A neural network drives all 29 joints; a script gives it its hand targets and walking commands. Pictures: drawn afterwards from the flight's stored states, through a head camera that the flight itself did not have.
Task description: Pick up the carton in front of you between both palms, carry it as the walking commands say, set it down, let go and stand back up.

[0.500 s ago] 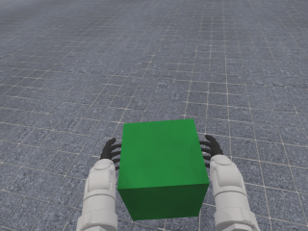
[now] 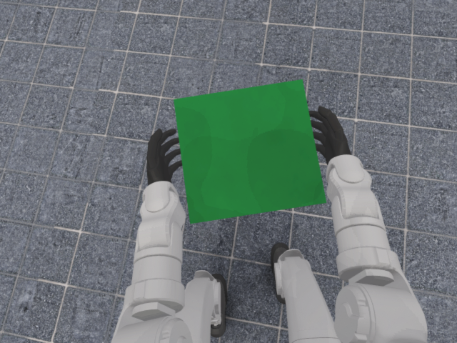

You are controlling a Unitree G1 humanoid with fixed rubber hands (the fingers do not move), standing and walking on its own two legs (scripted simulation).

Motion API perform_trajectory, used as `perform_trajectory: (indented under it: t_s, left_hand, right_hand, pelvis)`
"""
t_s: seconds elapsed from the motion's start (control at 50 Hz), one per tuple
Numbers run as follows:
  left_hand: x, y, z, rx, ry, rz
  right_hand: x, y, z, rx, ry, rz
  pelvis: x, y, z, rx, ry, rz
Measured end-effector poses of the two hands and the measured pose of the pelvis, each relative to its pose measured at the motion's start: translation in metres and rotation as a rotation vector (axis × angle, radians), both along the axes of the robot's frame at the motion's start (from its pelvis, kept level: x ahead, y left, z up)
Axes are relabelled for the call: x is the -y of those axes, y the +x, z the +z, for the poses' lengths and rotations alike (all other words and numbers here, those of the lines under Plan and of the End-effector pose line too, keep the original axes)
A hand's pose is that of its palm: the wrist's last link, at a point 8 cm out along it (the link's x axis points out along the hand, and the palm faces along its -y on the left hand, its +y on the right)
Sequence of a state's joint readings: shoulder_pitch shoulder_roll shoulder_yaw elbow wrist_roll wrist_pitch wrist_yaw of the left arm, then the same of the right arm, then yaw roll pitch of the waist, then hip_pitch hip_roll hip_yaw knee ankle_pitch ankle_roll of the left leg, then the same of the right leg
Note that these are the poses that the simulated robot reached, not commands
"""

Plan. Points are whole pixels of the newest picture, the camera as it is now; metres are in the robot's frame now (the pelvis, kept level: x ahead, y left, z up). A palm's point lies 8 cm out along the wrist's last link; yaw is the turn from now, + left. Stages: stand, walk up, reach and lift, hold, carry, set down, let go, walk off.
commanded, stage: set down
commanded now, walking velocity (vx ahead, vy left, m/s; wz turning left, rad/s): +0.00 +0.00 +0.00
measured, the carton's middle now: (245, 162) +0.43 -0.04 -0.17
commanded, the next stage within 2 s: none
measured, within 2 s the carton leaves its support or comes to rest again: rests again in 1.64 s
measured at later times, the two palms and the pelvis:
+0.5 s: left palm (193, 161) +0.46 +0.08 -0.22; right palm (325, 145) +0.46 -0.22 -0.23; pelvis -0.02 -0.02 -0.13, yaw +2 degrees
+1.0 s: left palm (208, 163) +0.49 +0.06 -0.37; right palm (315, 147) +0.50 -0.24 -0.38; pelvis -0.04 -0.01 -0.23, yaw +3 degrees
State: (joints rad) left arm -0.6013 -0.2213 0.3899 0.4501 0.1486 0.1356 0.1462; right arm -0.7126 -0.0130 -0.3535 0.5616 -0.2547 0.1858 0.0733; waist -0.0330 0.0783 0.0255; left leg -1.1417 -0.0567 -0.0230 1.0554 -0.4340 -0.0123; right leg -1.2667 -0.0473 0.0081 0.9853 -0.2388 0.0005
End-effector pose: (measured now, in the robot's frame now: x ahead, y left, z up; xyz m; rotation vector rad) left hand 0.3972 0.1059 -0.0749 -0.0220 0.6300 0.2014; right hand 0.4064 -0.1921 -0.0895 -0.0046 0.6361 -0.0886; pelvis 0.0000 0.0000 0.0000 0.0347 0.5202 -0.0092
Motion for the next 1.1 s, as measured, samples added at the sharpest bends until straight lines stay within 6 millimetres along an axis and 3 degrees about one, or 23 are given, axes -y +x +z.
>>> perform_trajectory:
  t_s: [0.2,0.54,0.82,1.1]
  left_hand:
    - [0.014,0.028,-0.044,-0.015,-0.020,0.007]
    - [0.034,0.066,-0.153,-0.040,0.002,-0.023]
    - [0.047,0.086,-0.234,-0.072,0.006,-0.043]
    - [0.046,0.104,-0.331,-0.095,-0.004,-0.034]
  right_hand:
    - [0.014,0.027,-0.040,-0.019,0.005,-0.012]
    - [0.034,0.057,-0.156,-0.047,-0.004,-0.021]
    - [0.047,0.075,-0.235,-0.078,-0.024,-0.017]
    - [0.048,0.106,-0.324,-0.100,-0.049,0.027]
  pelvis:
    - [0.005,-0.013,-0.055,-0.104,0.016,-0.005]
    - [0.015,-0.022,-0.143,-0.264,0.063,-0.015]
    - [0.008,-0.034,-0.198,-0.274,0.081,-0.024]
    - [0.005,-0.042,-0.252,-0.223,0.079,-0.003]
